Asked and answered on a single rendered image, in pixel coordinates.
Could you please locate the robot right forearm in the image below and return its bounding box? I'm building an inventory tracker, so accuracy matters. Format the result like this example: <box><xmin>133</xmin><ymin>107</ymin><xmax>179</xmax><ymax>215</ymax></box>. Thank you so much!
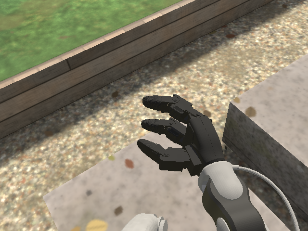
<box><xmin>197</xmin><ymin>161</ymin><xmax>270</xmax><ymax>231</ymax></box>

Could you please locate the robot left thigh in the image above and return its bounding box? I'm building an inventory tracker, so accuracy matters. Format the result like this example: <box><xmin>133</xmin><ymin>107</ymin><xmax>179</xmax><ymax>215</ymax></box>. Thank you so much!
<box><xmin>121</xmin><ymin>213</ymin><xmax>168</xmax><ymax>231</ymax></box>

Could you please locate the right robot hand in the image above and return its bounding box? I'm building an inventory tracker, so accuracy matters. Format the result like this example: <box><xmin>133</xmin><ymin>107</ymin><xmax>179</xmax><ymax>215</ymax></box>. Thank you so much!
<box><xmin>137</xmin><ymin>94</ymin><xmax>227</xmax><ymax>177</ymax></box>

